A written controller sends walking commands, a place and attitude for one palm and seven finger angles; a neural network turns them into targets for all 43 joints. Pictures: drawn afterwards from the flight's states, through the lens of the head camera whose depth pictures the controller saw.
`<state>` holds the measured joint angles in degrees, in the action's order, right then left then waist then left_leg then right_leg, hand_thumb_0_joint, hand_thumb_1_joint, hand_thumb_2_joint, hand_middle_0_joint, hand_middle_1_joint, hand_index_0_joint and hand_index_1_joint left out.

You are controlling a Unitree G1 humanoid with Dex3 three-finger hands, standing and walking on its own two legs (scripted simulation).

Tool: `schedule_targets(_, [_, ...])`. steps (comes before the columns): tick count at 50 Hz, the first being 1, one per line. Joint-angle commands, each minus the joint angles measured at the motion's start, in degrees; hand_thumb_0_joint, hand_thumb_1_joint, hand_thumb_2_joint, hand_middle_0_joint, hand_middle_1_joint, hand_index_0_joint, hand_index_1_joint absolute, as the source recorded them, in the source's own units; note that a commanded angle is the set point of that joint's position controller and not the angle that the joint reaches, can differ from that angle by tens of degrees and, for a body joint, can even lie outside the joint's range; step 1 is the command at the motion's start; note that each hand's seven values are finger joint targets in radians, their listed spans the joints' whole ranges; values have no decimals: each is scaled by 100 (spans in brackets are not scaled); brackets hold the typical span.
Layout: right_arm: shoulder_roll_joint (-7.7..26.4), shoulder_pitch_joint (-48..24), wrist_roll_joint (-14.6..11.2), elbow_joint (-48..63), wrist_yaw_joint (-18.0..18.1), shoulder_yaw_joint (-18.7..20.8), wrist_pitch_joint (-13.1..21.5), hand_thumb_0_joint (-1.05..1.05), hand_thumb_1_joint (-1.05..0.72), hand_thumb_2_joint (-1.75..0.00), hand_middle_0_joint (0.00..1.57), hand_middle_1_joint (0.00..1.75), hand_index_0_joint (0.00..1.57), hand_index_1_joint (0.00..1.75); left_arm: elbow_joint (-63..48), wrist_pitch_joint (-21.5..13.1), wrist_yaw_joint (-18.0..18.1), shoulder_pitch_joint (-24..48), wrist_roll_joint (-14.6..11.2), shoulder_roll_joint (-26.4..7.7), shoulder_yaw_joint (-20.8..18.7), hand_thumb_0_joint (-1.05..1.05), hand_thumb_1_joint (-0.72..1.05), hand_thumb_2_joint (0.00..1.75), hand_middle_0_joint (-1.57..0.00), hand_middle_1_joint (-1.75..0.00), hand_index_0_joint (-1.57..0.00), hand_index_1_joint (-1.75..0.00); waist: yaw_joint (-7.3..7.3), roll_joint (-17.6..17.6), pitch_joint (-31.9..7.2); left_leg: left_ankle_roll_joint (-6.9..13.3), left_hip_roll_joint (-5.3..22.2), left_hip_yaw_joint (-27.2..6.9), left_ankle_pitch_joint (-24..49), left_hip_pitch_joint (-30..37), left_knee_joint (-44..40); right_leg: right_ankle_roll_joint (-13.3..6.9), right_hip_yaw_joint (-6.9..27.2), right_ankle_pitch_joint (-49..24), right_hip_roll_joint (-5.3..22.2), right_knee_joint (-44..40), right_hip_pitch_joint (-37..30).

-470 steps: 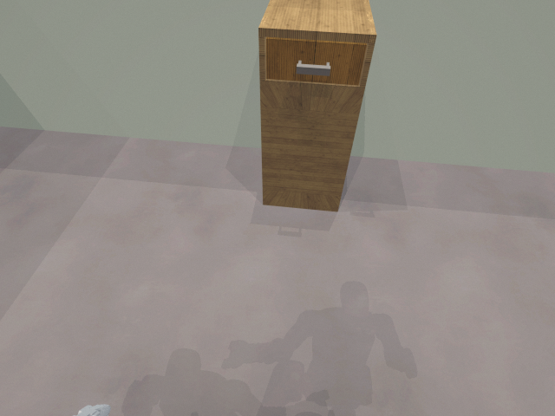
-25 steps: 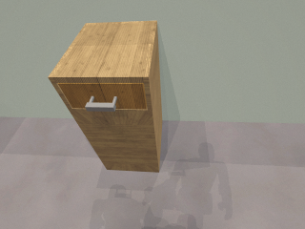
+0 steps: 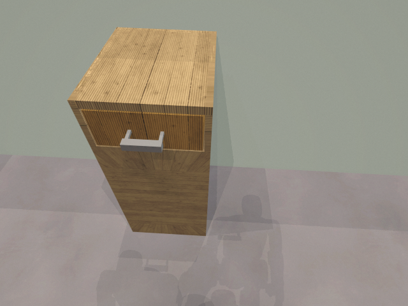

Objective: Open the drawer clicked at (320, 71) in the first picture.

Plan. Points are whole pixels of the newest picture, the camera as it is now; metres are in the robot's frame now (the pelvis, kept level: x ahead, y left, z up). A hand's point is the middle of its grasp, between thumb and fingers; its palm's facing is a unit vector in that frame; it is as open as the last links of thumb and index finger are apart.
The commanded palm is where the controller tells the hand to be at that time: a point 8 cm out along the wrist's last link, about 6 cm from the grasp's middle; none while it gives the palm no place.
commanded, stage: come to a stop and stand still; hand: left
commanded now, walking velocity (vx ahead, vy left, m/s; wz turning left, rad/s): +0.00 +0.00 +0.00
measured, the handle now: (143, 139) +0.53 +0.21 -0.03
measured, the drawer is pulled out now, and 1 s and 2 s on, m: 0.00 0.00 0.00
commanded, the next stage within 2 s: look again from close up in 0.56 s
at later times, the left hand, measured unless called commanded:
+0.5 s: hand out of the picture +0.03 +0.17 -0.18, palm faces +0.04 -0.98 -0.20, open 7.3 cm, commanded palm none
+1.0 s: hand out of the picture +0.00 +0.17 -0.18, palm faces +0.01 -0.98 -0.22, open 7.4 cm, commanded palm none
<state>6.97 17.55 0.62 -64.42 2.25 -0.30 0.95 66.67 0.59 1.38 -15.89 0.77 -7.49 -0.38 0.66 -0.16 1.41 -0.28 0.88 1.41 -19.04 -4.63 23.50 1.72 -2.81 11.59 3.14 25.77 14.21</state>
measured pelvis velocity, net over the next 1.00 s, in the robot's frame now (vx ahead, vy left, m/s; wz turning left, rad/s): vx -0.01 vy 0.00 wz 0.00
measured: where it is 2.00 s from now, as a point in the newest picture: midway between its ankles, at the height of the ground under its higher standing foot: outside the picture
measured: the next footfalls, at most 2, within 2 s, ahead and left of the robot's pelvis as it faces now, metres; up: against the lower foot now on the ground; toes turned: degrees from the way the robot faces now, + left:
none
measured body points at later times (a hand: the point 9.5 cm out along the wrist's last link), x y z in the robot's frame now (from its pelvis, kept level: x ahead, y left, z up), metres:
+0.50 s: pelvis +0.02 -0.01 +0.00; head +0.04 -0.01 +0.45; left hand +0.02 +0.22 -0.16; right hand +0.00 -0.22 -0.16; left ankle -0.07 +0.12 -0.74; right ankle +0.02 -0.14 -0.74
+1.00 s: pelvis -0.01 +0.00 -0.01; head +0.00 -0.02 +0.44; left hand +0.00 +0.22 -0.16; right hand +0.00 -0.22 -0.17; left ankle -0.07 +0.12 -0.74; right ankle +0.02 -0.14 -0.74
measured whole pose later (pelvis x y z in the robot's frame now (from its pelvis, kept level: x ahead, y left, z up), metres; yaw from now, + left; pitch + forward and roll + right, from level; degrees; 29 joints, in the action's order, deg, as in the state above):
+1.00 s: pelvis -0.01 +0.00 -0.01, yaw +0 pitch -2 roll +0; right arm 9.7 18.0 1.2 -59.8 1.6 -1.1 0.9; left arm 63.6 0.3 1.4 -15.7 0.7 -8.7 0.6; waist 0.0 -2.1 1.5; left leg -0.5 1.2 2.1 -21.8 -5.1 28.6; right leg 1.2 -2.4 14.5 3.1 31.4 15.2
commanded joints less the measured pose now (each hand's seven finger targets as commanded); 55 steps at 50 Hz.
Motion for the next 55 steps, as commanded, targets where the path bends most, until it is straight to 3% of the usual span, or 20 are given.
schedule_targets(1, [574,511,-27,31,56,94,71,0,-90,-90,20,30,20,30,-138,-94,54,-290,-35,-497,-83,0,90,90,-20,-30,-20,-30,6,-63,147,120,565,-290,1770,-645,-488,-225,257,-1217,284,-182,-587])
schedule_targets(9, [503,665,-19,-48,95,106,82,0,-90,-90,20,30,20,30,-120,-104,84,-314,-43,-464,-100,0,90,90,-20,-30,-20,-30,-13,-121,31,94,575,-197,2513,-402,-355,-266,207,-1731,277,-38,-709])
schedule_targets(20, [519,677,-18,-54,94,125,66,0,-90,-90,20,30,20,30,-190,-123,96,-251,-47,-526,-109,0,90,90,-20,-30,-20,-30,-40,-57,21,74,566,-155,2516,-322,-325,-297,222,-1983,285,-30,-777])
schedule_targets(32, [557,578,-10,-34,68,115,50,0,-90,-90,20,30,20,30,-236,-134,80,-168,-44,-632,-104,0,90,90,-20,-30,-20,-30,-35,-60,262,67,556,-186,1746,-481,-484,-298,288,-1510,288,-261,-721])
schedule_targets(33, [848,-105,-46,395,-10,183,119,0,-90,-90,20,30,20,30,-30,-282,335,-755,16,-847,-117,0,90,90,-20,-30,-20,-30,203,289,395,-52,553,124,2293,-1022,845,-264,547,-4008,581,157,-709])
schedule_targets(34, [577,296,-32,607,-28,184,67,0,-90,-90,20,30,20,30,-282,-353,288,-709,-1,-1057,-190,0,90,90,-20,-30,-20,-30,-79,114,-224,-1,294,-116,433,-1019,574,-484,855,-3865,915,170,-1032])
schedule_targets(35, [485,251,-30,596,-60,150,13,0,-90,-90,20,30,20,30,-377,-344,223,-419,-35,-1081,-117,0,90,90,-20,-30,-20,-30,-107,43,-232,32,316,-1,-10,-866,280,-550,760,-2788,829,137,-777])
schedule_targets(36, [531,411,3,622,-80,126,22,0,-90,-90,20,30,20,30,-490,-317,156,-211,-22,-916,-62,0,90,90,-20,-30,-20,-30,-187,-52,-278,73,328,-133,319,-763,137,-510,590,-1520,582,144,-553])
schedule_targets(37, [610,540,27,592,-84,109,60,0,-90,-90,20,30,20,30,-524,-315,121,-152,-34,-807,-52,0,90,90,-20,-30,-20,-30,-197,-146,-311,134,454,-254,955,-729,104,-455,472,-1290,382,262,-532])
schedule_targets(38, [662,528,30,596,-73,99,96,0,-90,-90,20,30,20,30,-539,-272,97,-113,-33,-755,-35,0,90,90,-20,-30,-20,-30,-159,-524,-228,166,537,-297,1431,-793,52,-417,319,-1119,300,349,-548])
schedule_targets(40, [737,471,32,648,-43,65,90,0,-90,-90,20,30,20,30,-518,-197,71,-141,-27,-723,-22,0,90,90,-20,-30,-20,-30,-99,-534,10,206,642,-302,1702,-898,-12,-384,195,-671,191,372,-495])
schedule_targets(43, [794,402,25,690,-41,36,59,0,-90,-90,20,30,20,30,-519,-141,36,-124,-33,-697,1,0,90,90,-20,-30,-20,-30,-69,-64,429,231,563,-339,907,-1116,-209,-354,252,-348,193,203,-337])
schedule_targets(46, [822,416,34,644,-53,12,45,0,-90,-90,20,30,20,30,-522,-109,17,-143,-30,-723,2,0,90,90,-20,-30,-20,-30,-60,-152,663,241,528,-357,462,-1229,-381,-334,298,-74,163,120,-216])
schedule_targets(49, [802,451,31,591,-55,-4,51,0,-90,-90,20,30,20,30,-521,-119,12,-199,-32,-734,-8,0,90,90,-20,-30,-20,-30,-51,-3,592,247,486,-331,393,-1191,-408,-342,363,-122,187,70,-283])
schedule_targets(55, [744,538,26,411,-43,-29,59,0,-90,-90,20,30,20,30,-480,-131,9,-220,-40,-706,-23,0,90,90,-20,-30,-20,-30,-48,-60,464,233,472,-285,488,-1063,-417,-348,375,-267,204,57,-365])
